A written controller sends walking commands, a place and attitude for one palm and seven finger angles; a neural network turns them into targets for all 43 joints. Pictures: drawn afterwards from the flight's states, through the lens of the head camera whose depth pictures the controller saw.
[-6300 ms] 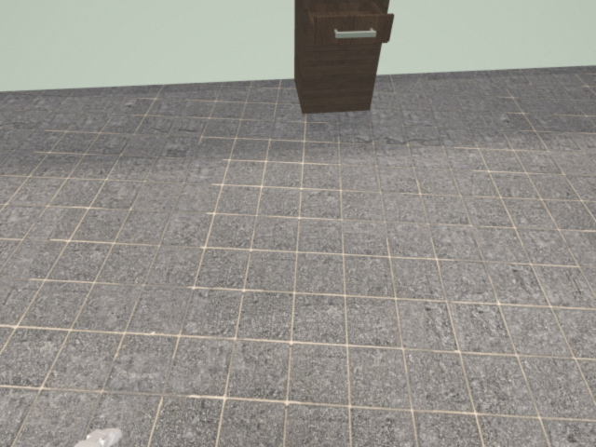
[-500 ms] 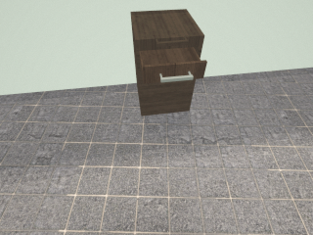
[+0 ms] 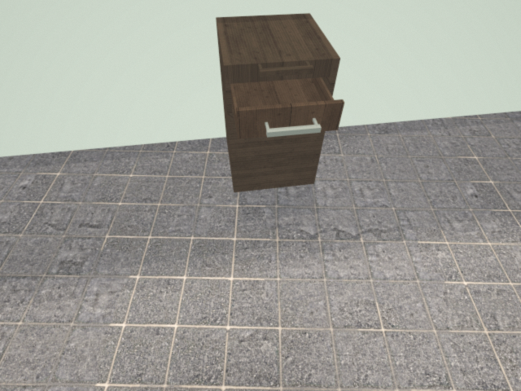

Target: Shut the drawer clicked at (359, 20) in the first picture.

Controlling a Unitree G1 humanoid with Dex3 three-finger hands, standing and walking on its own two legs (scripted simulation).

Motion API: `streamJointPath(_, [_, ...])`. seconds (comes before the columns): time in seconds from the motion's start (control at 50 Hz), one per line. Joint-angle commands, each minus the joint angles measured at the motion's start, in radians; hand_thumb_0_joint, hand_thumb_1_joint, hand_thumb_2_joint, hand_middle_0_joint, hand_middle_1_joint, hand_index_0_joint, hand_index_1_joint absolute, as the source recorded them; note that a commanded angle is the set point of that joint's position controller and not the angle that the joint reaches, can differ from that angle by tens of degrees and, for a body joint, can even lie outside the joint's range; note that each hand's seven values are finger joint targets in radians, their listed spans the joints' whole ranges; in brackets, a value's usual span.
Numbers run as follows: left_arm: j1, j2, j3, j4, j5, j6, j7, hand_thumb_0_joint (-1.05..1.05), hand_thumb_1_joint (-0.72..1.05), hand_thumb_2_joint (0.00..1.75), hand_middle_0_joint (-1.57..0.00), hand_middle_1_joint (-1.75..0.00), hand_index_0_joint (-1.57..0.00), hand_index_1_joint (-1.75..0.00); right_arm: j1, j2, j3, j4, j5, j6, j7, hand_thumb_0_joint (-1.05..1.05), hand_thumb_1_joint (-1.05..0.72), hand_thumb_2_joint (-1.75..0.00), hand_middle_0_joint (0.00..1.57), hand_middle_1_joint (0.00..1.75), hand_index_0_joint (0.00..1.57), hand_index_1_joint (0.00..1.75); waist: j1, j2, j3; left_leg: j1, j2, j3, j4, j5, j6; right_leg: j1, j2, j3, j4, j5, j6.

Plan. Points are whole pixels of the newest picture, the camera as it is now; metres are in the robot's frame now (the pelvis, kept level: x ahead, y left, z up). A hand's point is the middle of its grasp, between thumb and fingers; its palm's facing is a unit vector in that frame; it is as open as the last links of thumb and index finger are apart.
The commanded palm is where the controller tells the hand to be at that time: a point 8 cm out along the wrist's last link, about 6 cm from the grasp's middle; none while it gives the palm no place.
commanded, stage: walk to a spot facing it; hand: left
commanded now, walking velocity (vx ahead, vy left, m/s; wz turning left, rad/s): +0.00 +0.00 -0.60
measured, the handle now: (292, 126) +0.99 -0.05 -0.22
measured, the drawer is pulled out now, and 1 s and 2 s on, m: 0.17 0.17 0.17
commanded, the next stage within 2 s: none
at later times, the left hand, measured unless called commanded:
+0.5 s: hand out of the picture +0.09 +0.16 -0.17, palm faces -0.15 -0.94 -0.29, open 7.4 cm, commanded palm none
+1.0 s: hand (163, 385) +0.16 +0.19 -0.18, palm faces -0.41 -0.89 -0.21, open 7.4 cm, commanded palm none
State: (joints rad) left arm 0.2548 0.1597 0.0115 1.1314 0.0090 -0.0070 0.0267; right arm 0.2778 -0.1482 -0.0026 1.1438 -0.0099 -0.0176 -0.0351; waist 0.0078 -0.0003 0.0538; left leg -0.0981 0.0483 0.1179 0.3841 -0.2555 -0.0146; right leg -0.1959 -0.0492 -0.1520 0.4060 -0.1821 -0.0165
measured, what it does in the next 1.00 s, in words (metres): steps on the spot, turning right: left foot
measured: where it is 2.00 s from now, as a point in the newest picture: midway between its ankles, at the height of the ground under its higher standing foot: outside the picture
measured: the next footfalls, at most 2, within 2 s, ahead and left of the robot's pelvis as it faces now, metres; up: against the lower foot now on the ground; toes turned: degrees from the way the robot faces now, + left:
left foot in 0.94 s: +0.07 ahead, +0.11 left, +0.00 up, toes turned -27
right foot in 1.44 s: +0.14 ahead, -0.25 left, +0.00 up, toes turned -53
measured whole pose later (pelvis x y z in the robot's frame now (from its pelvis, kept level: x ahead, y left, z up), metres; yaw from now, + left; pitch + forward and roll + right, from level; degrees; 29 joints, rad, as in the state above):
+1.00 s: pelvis +0.02 +0.02 -0.01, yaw -29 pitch +1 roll -1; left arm 0.25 0.27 0.08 0.93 0.02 0.06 -0.04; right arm 0.20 -0.23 -0.02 0.88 -0.02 -0.01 -0.02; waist 0.03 -0.03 0.05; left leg -0.18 0.01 0.03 0.48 -0.32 0.02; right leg -0.44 0.09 0.08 0.81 -0.40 0.00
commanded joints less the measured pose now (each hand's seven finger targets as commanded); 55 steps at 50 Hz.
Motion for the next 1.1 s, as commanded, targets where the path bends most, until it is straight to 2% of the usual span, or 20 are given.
streamJointPath(0.0, [0.051, 0.094, 0.028, -0.037, 0.006, 0.005, 0.006, 0.0, 0.9, 0.9, -0.2, -0.3, -0.2, -0.3, 0.07, -0.08, -0.024, -0.025, -0.003, 0.005, -0.011, 0.0, -0.9, -0.9, 0.2, 0.3, 0.2, 0.3, -0.007, 0.009, 0.02, -0.07, 0.105, -0.052, -0.032, 0.11, 0.019, -0.016, -0.088, 0.149, -0.03, 0.16, -0.01])
streamJointPath(0.14, [-0.001, 0.128, 0.075, -0.144, 0.018, 0.043, -0.016, 0.0, 0.9, 0.9, -0.2, -0.3, -0.2, -0.3, 0.01, -0.15, -0.069, -0.123, -0.01, 0.027, -0.017, 0.0, -0.9, -0.9, 0.2, 0.3, 0.2, 0.3, -0.009, 0.038, 0.014, -0.111, 0.18, -0.058, 0.007, -0.047, 0.048, -0.167, -0.035, 0.185, 0.123, 0.071, -0.019])
streamJointPath(0.18, [-0.011, 0.115, 0.082, -0.171, 0.02, 0.047, -0.023, 0.0, 0.9, 0.9, -0.2, -0.3, -0.2, -0.3, -0.009, -0.183, -0.084, -0.148, -0.01, 0.023, -0.019, 0.0, -0.9, -0.9, 0.2, 0.3, 0.2, 0.3, -0.01, 0.126, -0.007, -0.107, 0.26, -0.106, -0.029, -0.004, 0.087, -0.194, 0.007, 0.141, 0.28, 0.041, -0.004])
streamJointPath(0.24, [-0.032, 0.091, 0.088, -0.217, 0.024, 0.056, -0.033, 0.0, 0.9, 0.9, -0.2, -0.3, -0.2, -0.3, -0.048, -0.207, -0.098, -0.176, -0.017, 0.013, -0.015, 0.0, -0.9, -0.9, 0.2, 0.3, 0.2, 0.3, -0.011, 0.194, 0.013, -0.072, 0.371, -0.113, -0.031, 0.261, 0.176, -0.278, 0.011, 0.1, 0.503, -0.294, 0.022])
streamJointPath(0.3, [0.035, 0.093, 0.092, -0.218, 0.022, 0.038, -0.039, 0.0, 0.9, 0.9, -0.2, -0.3, -0.2, -0.3, -0.092, -0.225, -0.106, -0.199, -0.018, 0.018, -0.007, 0.0, -0.9, -0.9, 0.2, 0.3, 0.2, 0.3, 0.031, 0.108, -0.023, -0.077, 0.315, 0.012, 0.164, 0.378, 0.104, -0.131, 0.014, 0.066, 0.273, -0.148, 0.018])
streamJointPath(0.32, [0.099, 0.136, 0.1, -0.205, 0.024, 0.026, -0.037, 0.0, 0.9, 0.9, -0.2, -0.3, -0.2, -0.3, -0.095, -0.218, -0.105, -0.209, -0.013, 0.022, -0.003, 0.0, -0.9, -0.9, 0.2, 0.3, 0.2, 0.3, 0.062, 0.001, -0.048, -0.135, 0.246, 0.081, 0.359, 0.296, 0.041, -0.017, -0.011, 0.116, 0.105, 0.101, 0.009])
streamJointPath(0.34, [0.145, 0.261, 0.118, -0.199, 0.034, 0.009, -0.021, 0.0, 0.9, 0.9, -0.2, -0.3, -0.2, -0.3, -0.078, -0.14, -0.09, -0.25, -0.004, 0.026, 0.004, 0.0, -0.9, -0.9, 0.2, 0.3, 0.2, 0.3, 0.069, -0.361, -0.08, -0.399, 0.082, 0.113, 0.64, -0.195, -0.034, 0.138, -0.26, 0.527, -0.025, 0.486, -0.083])
streamJointPath(0.36, [0.175, 0.276, 0.117, -0.197, 0.01, 0.017, -0.009, 0.0, 0.9, 0.9, -0.2, -0.3, -0.2, -0.3, -0.12, -0.145, -0.083, -0.276, 0.002, 0.041, -0.003, 0.0, -0.9, -0.9, 0.2, 0.3, 0.2, 0.3, 0.086, -0.339, -0.113, -0.422, 0.02, -0.051, 0.769, -0.389, -0.037, 0.1, -0.323, 0.616, -0.084, 0.566, -0.152])
streamJointPath(0.38, [0.138, 0.261, 0.119, -0.211, 0.011, 0.022, -0.001, 0.0, 0.9, 0.9, -0.2, -0.3, -0.2, -0.3, -0.152, -0.141, -0.082, -0.281, 0.002, 0.046, -0.005, 0.0, -0.9, -0.9, 0.2, 0.3, 0.2, 0.3, 0.076, -0.269, -0.095, -0.452, 0.031, -0.111, 0.828, -0.357, -0.033, 0.078, -0.306, 0.624, -0.09, 0.463, -0.176])
streamJointPath(0.44, [-0.001, 0.225, 0.103, -0.261, 0.007, 0.019, -0.005, 0.0, 0.9, 0.9, -0.2, -0.3, -0.2, -0.3, -0.161, -0.16, -0.08, -0.265, -0.009, 0.045, 0.007, 0.0, -0.9, -0.9, 0.2, 0.3, 0.2, 0.3, 0.023, -0.072, -0.081, -0.45, 0.055, -0.133, 0.826, -0.161, -0.046, 0.045, -0.207, 0.487, -0.064, 0.279, -0.174])
streamJointPath(0.64, [0.036, 0.258, 0.102, -0.275, 0.01, 0.023, -0.019, 0.0, 0.9, 0.9, -0.2, -0.3, -0.2, -0.3, -0.224, -0.19, -0.071, -0.305, -0.007, 0.053, 0.005, 0.0, -0.9, -0.9, 0.2, 0.3, 0.2, 0.3, 0.045, -0.113, -0.111, -0.441, 0.016, -0.146, 0.66, -0.131, -0.071, 0.102, -0.142, 0.524, -0.066, 0.276, -0.145])
streamJointPath(0.74, [0.026, 0.27, 0.105, -0.286, 0.014, 0.022, -0.028, 0.0, 0.9, 0.9, -0.2, -0.3, -0.2, -0.3, -0.241, -0.197, -0.065, -0.34, -0.01, 0.04, 0.017, 0.0, -0.9, -0.9, 0.2, 0.3, 0.2, 0.3, 0.054, -0.129, -0.1, -0.382, 0.0, -0.136, 0.5, -0.159, -0.063, 0.051, -0.121, 0.611, -0.15, -0.136, -0.163])
streamJointPath(0.82, [-0.003, 0.287, 0.106, -0.299, 0.016, 0.021, -0.034, 0.0, 0.9, 0.9, -0.2, -0.3, -0.2, -0.3, -0.197, -0.187, -0.061, -0.347, 0.0, 0.015, 0.019, 0.0, -0.9, -0.9, 0.2, 0.3, 0.2, 0.3, 0.052, -0.148, -0.111, -0.224, -0.046, -0.122, 0.274, -0.207, -0.032, -0.019, -0.097, 0.65, -0.154, -0.223, -0.166])
streamJointPath(0.86, [-0.057, 0.283, 0.104, -0.309, 0.008, 0.023, -0.037, 0.0, 0.9, 0.9, -0.2, -0.3, -0.2, -0.3, -0.077, -0.189, -0.061, -0.315, 0.003, -0.001, 0.012, 0.0, -0.9, -0.9, 0.2, 0.3, 0.2, 0.3, -0.006, -0.146, -0.124, -0.004, -0.06, -0.108, 0.057, -0.103, -0.01, -0.148, -0.041, 0.612, -0.1, -0.268, -0.116])
streamJointPath(0.88, [-0.081, 0.253, 0.095, -0.319, 0.003, 0.022, -0.042, 0.0, 0.9, 0.9, -0.2, -0.3, -0.2, -0.3, -0.003, -0.219, -0.069, -0.297, 0.004, -0.011, 0.004, 0.0, -0.9, -0.9, 0.2, 0.3, 0.2, 0.3, -0.046, -0.068, -0.143, 0.193, 0.004, -0.153, -0.056, -0.095, 0.011, -0.297, 0.02, 0.537, -0.008, -0.312, -0.061])
streamJointPath(0.9, [-0.085, 0.187, 0.084, -0.345, -0.005, 0.023, -0.055, 0.0, 0.9, 0.9, -0.2, -0.3, -0.2, -0.3, 0.047, -0.324, -0.09, -0.292, -0.012, -0.014, -0.004, 0.0, -0.9, -0.9, 0.2, 0.3, 0.2, 0.3, -0.079, 0.219, -0.116, 0.319, 0.26, -0.46, -0.189, -0.347, 0.085, -0.543, 0.149, 0.378, 0.239, -0.406, -0.007])
streamJointPath(0.92, [-0.147, 0.194, 0.092, -0.386, 0.005, 0.013, -0.061, 0.0, 0.9, 0.9, -0.2, -0.3, -0.2, -0.3, 0.064, -0.382, -0.096, -0.303, -0.013, -0.009, -0.004, 0.0, -0.9, -0.9, 0.2, 0.3, 0.2, 0.3, -0.087, 0.269, -0.024, 0.199, 0.466, -0.624, -0.254, -0.42, 0.173, -0.619, 0.099, 0.228, 0.462, -0.383, 0.025])
streamJointPath(0.94, [-0.165, 0.218, 0.104, -0.371, 0.024, 0.013, -0.068, 0.0, 0.9, 0.9, -0.2, -0.3, -0.2, -0.3, 0.024, -0.33, -0.083, -0.306, -0.019, -0.01, 0.004, 0.0, -0.9, -0.9, 0.2, 0.3, 0.2, 0.3, -0.072, 0.183, 0.033, 0.065, 0.439, -0.608, -0.269, -0.418, 0.181, -0.584, 0.053, 0.247, 0.586, -0.312, 0.033])
streamJointPath(1.0, [-0.098, 0.183, 0.099, -0.315, 0.029, 0.02, -0.088, 0.0, 0.9, 0.9, -0.2, -0.3, -0.2, -0.3, -0.032, -0.227, -0.049, -0.306, -0.014, -0.03, 0.006, 0.0, -0.9, -0.9, 0.2, 0.3, 0.2, 0.3, 0.0, 0.119, 0.066, 0.003, 0.278, -0.3, -0.23, -0.148, 0.11, -0.547, 0.015, 0.193, 0.753, -0.123, 0.052])
streamJointPath(1.08, [-0.137, 0.13, 0.069, -0.306, 0.027, 0.023, -0.088, 0.0, 0.9, 0.9, -0.2, -0.3, -0.2, -0.3, 0.139, -0.189, -0.036, -0.237, -0.008, -0.055, -0.001, 0.0, -0.9, -0.9, 0.2, 0.3, 0.2, 0.3, -0.033, 0.129, 0.024, 0.151, 0.235, -0.131, -0.128, 0.393, 0.08, -0.598, 0.005, 0.132, 0.809, -0.066, 0.06])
